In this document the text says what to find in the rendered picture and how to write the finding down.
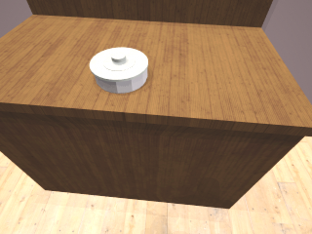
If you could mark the lid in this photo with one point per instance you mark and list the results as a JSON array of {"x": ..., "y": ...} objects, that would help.
[{"x": 102, "y": 66}]

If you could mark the table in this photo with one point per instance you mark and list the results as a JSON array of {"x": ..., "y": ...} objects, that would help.
[{"x": 218, "y": 110}]

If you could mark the pot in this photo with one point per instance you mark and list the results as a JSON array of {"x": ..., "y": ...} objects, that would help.
[{"x": 124, "y": 86}]

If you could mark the knob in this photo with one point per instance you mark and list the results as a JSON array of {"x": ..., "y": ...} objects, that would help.
[{"x": 118, "y": 57}]

